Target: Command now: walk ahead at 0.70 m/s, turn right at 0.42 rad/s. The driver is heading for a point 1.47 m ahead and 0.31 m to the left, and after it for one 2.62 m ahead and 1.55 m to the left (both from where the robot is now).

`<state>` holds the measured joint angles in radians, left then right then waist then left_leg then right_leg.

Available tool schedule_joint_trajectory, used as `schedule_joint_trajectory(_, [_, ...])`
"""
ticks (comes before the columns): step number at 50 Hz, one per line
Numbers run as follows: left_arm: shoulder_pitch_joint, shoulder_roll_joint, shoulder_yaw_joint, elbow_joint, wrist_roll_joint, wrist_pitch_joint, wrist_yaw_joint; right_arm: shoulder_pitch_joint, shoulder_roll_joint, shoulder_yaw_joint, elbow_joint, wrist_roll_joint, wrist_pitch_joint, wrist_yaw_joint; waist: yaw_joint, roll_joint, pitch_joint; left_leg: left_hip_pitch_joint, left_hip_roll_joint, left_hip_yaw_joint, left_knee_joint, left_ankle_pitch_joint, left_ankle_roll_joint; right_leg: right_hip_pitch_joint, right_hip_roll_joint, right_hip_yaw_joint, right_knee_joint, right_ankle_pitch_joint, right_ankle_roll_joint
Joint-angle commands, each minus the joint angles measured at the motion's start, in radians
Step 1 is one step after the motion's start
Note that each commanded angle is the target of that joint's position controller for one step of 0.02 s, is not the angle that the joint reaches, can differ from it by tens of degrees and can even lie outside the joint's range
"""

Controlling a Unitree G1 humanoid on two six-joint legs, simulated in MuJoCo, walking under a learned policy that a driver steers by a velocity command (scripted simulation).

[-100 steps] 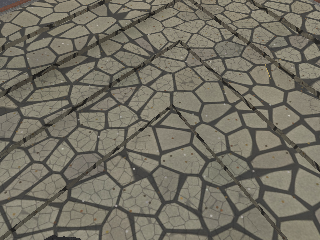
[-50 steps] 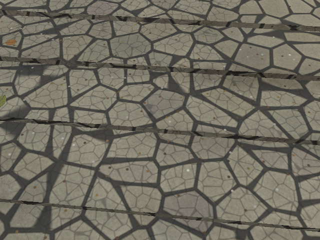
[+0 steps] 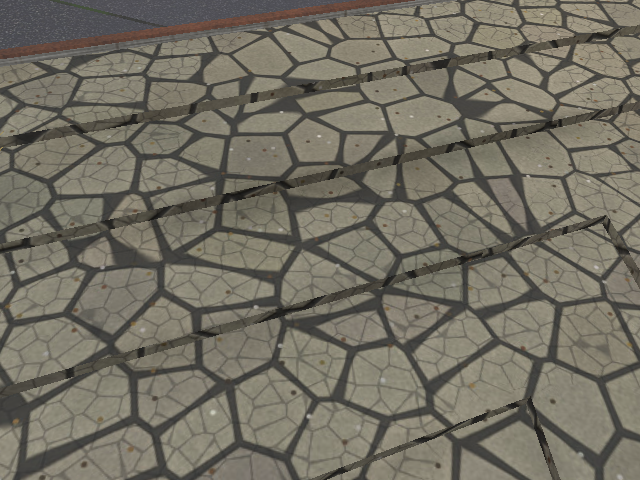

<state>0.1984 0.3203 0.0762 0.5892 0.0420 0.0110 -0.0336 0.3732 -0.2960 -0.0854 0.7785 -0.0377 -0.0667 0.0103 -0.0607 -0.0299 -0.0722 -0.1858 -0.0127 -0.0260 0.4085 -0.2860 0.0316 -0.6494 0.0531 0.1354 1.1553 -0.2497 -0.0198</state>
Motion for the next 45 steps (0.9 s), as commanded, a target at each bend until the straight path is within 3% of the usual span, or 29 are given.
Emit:
schedule_joint_trajectory(1, [-0.042, 0.064, 0.016, -0.051, 0.014, 0.0, -0.049, -0.01, -0.149, -0.022, -0.041, 0.001, -0.015, 0.013, 0.027, 0.148, 0.169, -0.024, 0.218, -0.281, -0.298, -0.37, 0.089, -0.173, 0.005, 0.034, 0.034, 0.109, 0.01])
schedule_joint_trajectory(4, [-0.116, 0.081, 0.014, -0.056, 0.008, -0.006, -0.048, 0.048, -0.15, -0.019, -0.012, 0.011, -0.025, 0.01, 0.0, 0.172, 0.172, 0.071, 0.242, -0.233, -0.311, -0.294, 0.115, -0.204, -0.001, 0.025, -0.076, 0.134, 0.025])
schedule_joint_trajectory(7, [-0.222, 0.066, -0.003, -0.072, 0.008, -0.015, -0.06, 0.086, -0.15, -0.018, 0.016, 0.013, -0.028, 0.004, -0.035, 0.198, 0.186, 0.101, 0.244, -0.14, -0.334, -0.185, 0.112, -0.118, -0.055, -0.092, -0.293, 0.127, 0.023])
schedule_joint_trajectory(9, [-0.295, 0.04, -0.019, -0.093, 0.001, -0.027, -0.065, 0.124, -0.137, -0.011, 0.042, 0.018, -0.025, 0.005, -0.06, 0.22, 0.204, 0.064, 0.245, -0.138, -0.345, -0.113, 0.117, 0.019, -0.088, -0.167, -0.449, 0.087, 0.002])
schedule_joint_trajectory(11, [-0.253, 0.036, -0.021, -0.083, -0.003, -0.037, -0.055, 0.131, -0.168, -0.016, 0.063, 0.016, -0.016, 0.004, -0.029, 0.23, 0.21, 0.026, 0.264, -0.138, -0.294, 0.083, 0.132, 0.2, -0.042, -0.205, -0.553, -0.047, -0.023])
schedule_joint_trajectory(12, [-0.137, 0.057, -0.01, -0.049, -0.004, -0.046, -0.038, 0.121, -0.187, -0.018, 0.071, 0.017, -0.013, 0.003, 0.035, 0.213, 0.177, 0.005, 0.264, -0.129, -0.183, 0.327, 0.136, 0.348, -0.003, -0.214, -0.592, -0.072, -0.034])
schedule_joint_trajectory(13, [0.078, 0.092, 0.008, 0.022, 0.0, -0.062, -0.016, 0.089, -0.184, -0.015, 0.072, 0.023, -0.017, 0.005, 0.154, 0.128, 0.074, -0.064, 0.208, -0.054, 0.08, 0.555, 0.121, 0.617, 0.01, -0.193, -0.639, -0.011, -0.047])
schedule_joint_trajectory(14, [0.284, 0.16, 0.03, 0.066, 0.023, -0.077, 0.009, 0.062, -0.147, -0.001, 0.047, 0.025, -0.028, 0.01, 0.259, 0.015, -0.099, -0.27, 0.128, -0.005, 0.421, 0.384, 0.107, 0.926, -0.147, -0.04, -0.644, -0.179, -0.051])
schedule_joint_trajectory(15, [0.39, 0.296, 0.05, 0.068, 0.041, -0.086, 0.027, 0.066, 0.016, 0.036, -0.029, 0.051, -0.04, 0.016, 0.254, -0.331, -0.25, -0.566, -0.02, -0.019, 0.785, -0.266, 0.086, 1.115, -0.476, 0.494, -0.841, -0.678, -0.087])
schedule_joint_trajectory(16, [0.328, 0.244, 0.037, 0.064, 0.031, -0.084, 0.034, 0.001, -0.071, 0.013, -0.022, 0.056, -0.032, 0.01, 0.241, -0.157, -0.173, -0.618, -0.02, -0.134, 0.903, -0.159, 0.113, 0.933, -0.491, 0.669, -0.967, -0.75, -0.078])
schedule_joint_trajectory(17, [0.23, 0.172, 0.014, 0.08, 0.026, -0.08, 0.036, -0.045, -0.086, 0.005, -0.025, 0.049, -0.021, 0.015, 0.172, -0.087, -0.017, -0.636, 0.046, -0.109, 0.905, -0.051, 0.116, 0.815, -0.447, 0.463, -0.931, -0.582, -0.059])
schedule_joint_trajectory(18, [0.172, 0.115, 0.002, 0.085, 0.018, -0.082, 0.031, -0.035, -0.068, 0.011, -0.006, 0.041, -0.014, 0.026, 0.133, -0.058, 0.044, -0.592, 0.095, -0.083, 0.849, 0.023, 0.102, 0.715, -0.392, 0.304, -0.946, -0.393, -0.049])
schedule_joint_trajectory(20, [0.129, 0.049, -0.02, 0.102, 0.004, -0.09, 0.036, -0.01, -0.038, 0.015, 0.025, 0.013, 0.017, 0.042, 0.083, -0.117, 0.1, -0.541, 0.127, -0.053, 0.829, 0.067, 0.069, 0.619, -0.313, 0.092, -0.975, -0.141, -0.027])
schedule_joint_trajectory(22, [0.156, 0.011, -0.029, 0.138, -0.014, -0.103, 0.033, -0.053, -0.015, 0.02, 0.023, 0.016, 0.039, 0.053, 0.073, -0.099, 0.128, -0.592, 0.123, -0.034, 0.882, 0.108, 0.064, 0.63, -0.278, -0.041, -0.988, 0.043, -0.004])
schedule_joint_trajectory(23, [0.175, 0.014, -0.027, 0.156, -0.018, -0.111, 0.029, -0.095, -0.003, 0.025, 0.001, 0.018, 0.045, 0.06, 0.068, -0.101, 0.151, -0.632, 0.13, -0.031, 0.886, 0.136, 0.063, 0.628, -0.292, -0.079, -1.001, 0.115, -0.002])
schedule_joint_trajectory(27, [0.239, -0.011, -0.035, 0.221, -0.007, -0.126, 0.026, -0.259, 0.004, 0.041, -0.068, 0.02, 0.053, 0.063, 0.062, -0.073, 0.211, -0.754, 0.097, 0.045, 0.908, 0.198, 0.073, 0.675, -0.273, -0.264, -1.01, 0.519, 0.006])
schedule_joint_trajectory(30, [0.243, -0.002, -0.042, 0.258, -0.002, -0.121, 0.044, -0.393, 0.008, 0.067, -0.141, 0.02, 0.059, 0.067, 0.042, -0.021, 0.265, -0.725, 0.069, 0.157, 0.745, 0.174, 0.111, 0.668, -0.239, -0.38, -1.042, 0.712, 0.032])
schedule_joint_trajectory(32, [0.236, 0.058, -0.036, 0.253, -0.004, -0.118, 0.062, -0.427, 0.001, 0.082, -0.167, 0.021, 0.067, 0.074, 0.023, -0.013, 0.229, -0.451, -0.017, 0.284, 0.554, 0.151, 0.142, 0.595, -0.244, -0.43, -0.998, 1.201, 0.031])
schedule_joint_trajectory(33, [0.231, 0.113, -0.026, 0.251, 0.0, -0.115, 0.077, -0.36, -0.02, 0.076, -0.153, 0.025, 0.072, 0.074, -0.025, -0.067, 0.171, -0.346, -0.06, 0.307, 0.562, 0.094, 0.161, 0.621, -0.284, -0.431, -0.892, 1.471, 0.026])
schedule_joint_trajectory(34, [0.187, 0.161, -0.011, 0.235, 0.005, -0.108, 0.088, -0.206, -0.063, 0.061, -0.114, 0.029, 0.076, 0.07, -0.112, -0.104, 0.08, -0.209, -0.085, 0.282, 0.563, 0.049, 0.187, 0.641, -0.31, -0.421, -0.712, 1.618, 0.029])
schedule_joint_trajectory(35, [0.12, 0.204, 0.004, 0.209, 0.007, -0.096, 0.089, 0.021, -0.115, 0.034, -0.052, 0.033, 0.078, 0.056, -0.215, -0.13, -0.039, -0.011, -0.111, 0.233, 0.565, -0.029, 0.219, 0.618, -0.333, -0.391, -0.457, 1.666, 0.014])
schedule_joint_trajectory(36, [0.071, 0.223, 0.013, 0.181, -0.006, -0.085, 0.077, 0.216, -0.173, -0.001, 0.009, 0.032, 0.069, 0.041, -0.297, -0.089, -0.128, 0.245, -0.121, 0.12, 0.433, -0.064, 0.261, 0.481, -0.309, -0.358, -0.101, 1.425, 0.002])
schedule_joint_trajectory(37, [0.079, 0.088, -0.018, 0.179, -0.006, -0.086, 0.043, 0.124, -0.222, -0.024, 0.015, 0.041, 0.068, 0.019, -0.182, 0.156, -0.035, 0.289, -0.015, -0.099, 0.249, -0.115, 0.302, 0.246, -0.107, -0.355, 0.292, 0.25, 0.005])
schedule_joint_trajectory(38, [0.084, 0.037, -0.034, 0.055, -0.012, -0.111, 0.029, 0.006, -0.318, -0.046, -0.026, 0.023, 0.087, 0.014, -0.049, 0.348, -0.112, 0.452, 0.172, -0.67, 0.018, -0.206, 0.454, -0.119, 0.032, -0.19, 0.578, -0.139, 0.043])
schedule_joint_trajectory(39, [0.044, 0.084, -0.037, 0.023, 0.008, -0.136, 0.024, 0.0, -0.293, -0.049, -0.058, 0.022, 0.084, 0.008, -0.06, 0.126, -0.123, 0.448, 0.222, -0.837, -0.128, -0.341, 0.443, -0.198, -0.033, -0.032, 0.534, -0.083, 0.014])
schedule_joint_trajectory(40, [0.025, 0.081, -0.041, 0.026, 0.004, -0.147, 0.023, 0.001, -0.241, -0.04, -0.038, 0.018, 0.075, -0.001, -0.02, -0.003, 0.012, 0.312, 0.225, -0.815, -0.183, -0.331, 0.399, -0.203, -0.07, -0.025, 0.447, -0.054, 0.011])
schedule_joint_trajectory(41, [0.019, 0.067, -0.046, 0.032, 0.009, -0.144, 0.029, -0.017, -0.197, -0.03, -0.02, 0.015, 0.06, -0.004, 0.039, -0.089, 0.118, 0.157, 0.192, -0.719, -0.199, -0.198, 0.355, -0.157, -0.107, -0.036, 0.351, -0.042, 0.016])
schedule_joint_trajectory(43, [0.038, 0.035, -0.061, 0.03, 0.039, -0.105, 0.032, -0.074, -0.154, -0.012, -0.024, 0.015, 0.02, -0.017, 0.112, -0.073, 0.155, -0.028, 0.084, -0.512, -0.174, 0.016, 0.338, -0.078, -0.151, -0.041, 0.304, -0.083, 0.046])
schedule_joint_trajectory(45, [0.022, 0.025, -0.07, 0.011, 0.047, -0.067, 0.031, -0.081, -0.14, -0.001, -0.029, 0.035, -0.008, -0.01, 0.132, -0.079, 0.159, -0.155, 0.02, -0.376, -0.206, 0.053, 0.319, -0.025, -0.191, -0.085, 0.131, -0.119, 0.068])
